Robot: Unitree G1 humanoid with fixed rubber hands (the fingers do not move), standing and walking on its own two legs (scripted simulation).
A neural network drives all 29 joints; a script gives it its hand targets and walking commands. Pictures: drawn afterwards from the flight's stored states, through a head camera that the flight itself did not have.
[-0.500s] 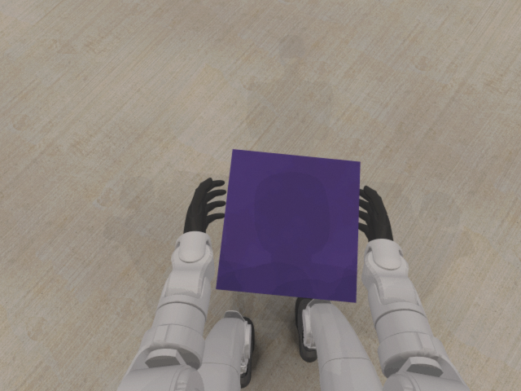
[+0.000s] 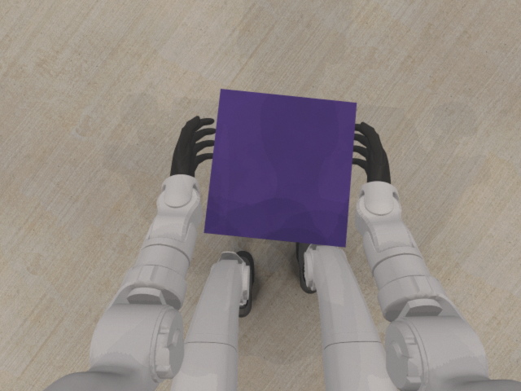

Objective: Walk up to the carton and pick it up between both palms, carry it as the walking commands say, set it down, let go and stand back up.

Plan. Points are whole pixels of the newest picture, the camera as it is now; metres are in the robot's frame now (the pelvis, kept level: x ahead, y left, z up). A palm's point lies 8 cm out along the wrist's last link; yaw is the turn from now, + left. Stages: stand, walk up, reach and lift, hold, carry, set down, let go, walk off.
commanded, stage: set down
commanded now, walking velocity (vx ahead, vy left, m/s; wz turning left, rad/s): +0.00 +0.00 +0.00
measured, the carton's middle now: (276, 177) +0.38 +0.00 -0.23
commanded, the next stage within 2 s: none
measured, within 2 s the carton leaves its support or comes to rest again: neither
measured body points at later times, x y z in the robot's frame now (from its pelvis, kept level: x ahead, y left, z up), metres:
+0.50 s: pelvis -0.03 +0.01 -0.09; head +0.28 -0.01 +0.23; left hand +0.44 +0.14 -0.23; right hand +0.42 -0.16 -0.25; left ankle +0.04 +0.13 -0.65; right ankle +0.11 -0.09 -0.65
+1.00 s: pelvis -0.05 +0.01 -0.17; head +0.31 +0.00 +0.09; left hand +0.48 +0.14 -0.32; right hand +0.46 -0.16 -0.34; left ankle +0.04 +0.13 -0.65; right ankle +0.11 -0.09 -0.65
